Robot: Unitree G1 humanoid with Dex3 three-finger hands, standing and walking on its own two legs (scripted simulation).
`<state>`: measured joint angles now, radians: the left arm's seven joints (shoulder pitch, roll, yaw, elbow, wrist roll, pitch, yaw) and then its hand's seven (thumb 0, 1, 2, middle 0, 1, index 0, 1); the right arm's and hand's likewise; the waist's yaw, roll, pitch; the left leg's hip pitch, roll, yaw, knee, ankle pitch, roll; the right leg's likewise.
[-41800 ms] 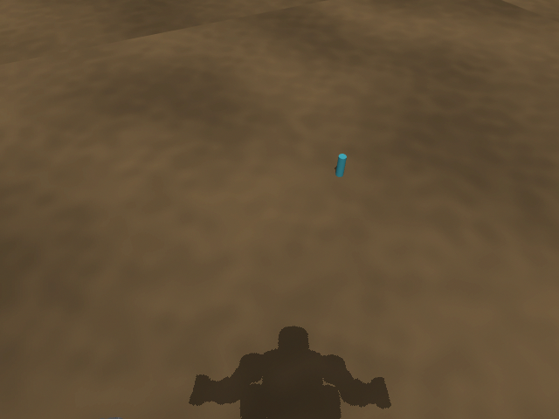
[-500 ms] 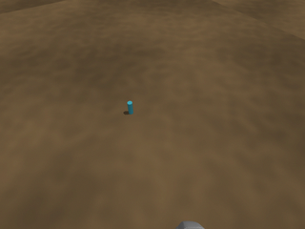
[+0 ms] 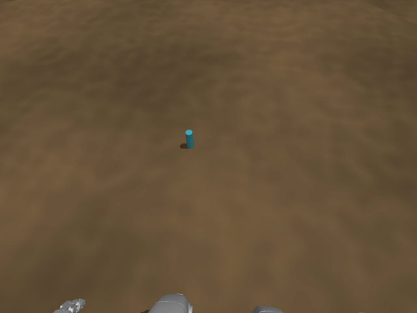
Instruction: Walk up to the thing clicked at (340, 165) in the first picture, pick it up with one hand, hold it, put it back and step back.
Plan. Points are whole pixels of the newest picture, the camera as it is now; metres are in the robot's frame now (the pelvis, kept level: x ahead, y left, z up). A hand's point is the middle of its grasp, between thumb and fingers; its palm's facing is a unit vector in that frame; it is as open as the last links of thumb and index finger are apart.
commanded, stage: step back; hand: left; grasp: from above
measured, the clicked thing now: (189, 139) +1.05 +0.19 -0.69
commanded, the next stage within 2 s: stand in 0.22 s
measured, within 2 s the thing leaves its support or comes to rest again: neither
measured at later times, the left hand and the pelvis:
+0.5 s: hand out of the picture +0.10 +0.27 -0.13, palm faces -0.04 -0.94 -0.34, open 7.3 cm; pelvis +0.01 +0.02 +0.02, yaw -2 degrees
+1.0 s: hand out of the picture +0.05 +0.27 -0.13, palm faces -0.07 -0.94 -0.34, open 7.3 cm; pelvis -0.01 +0.01 +0.02, yaw -2 degrees
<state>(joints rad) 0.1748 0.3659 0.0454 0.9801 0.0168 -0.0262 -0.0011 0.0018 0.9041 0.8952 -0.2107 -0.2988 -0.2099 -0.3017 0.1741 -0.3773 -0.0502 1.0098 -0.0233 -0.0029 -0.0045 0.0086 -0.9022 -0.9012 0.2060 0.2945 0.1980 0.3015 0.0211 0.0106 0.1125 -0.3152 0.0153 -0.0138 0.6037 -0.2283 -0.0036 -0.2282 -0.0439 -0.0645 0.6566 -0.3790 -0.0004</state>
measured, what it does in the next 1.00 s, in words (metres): stands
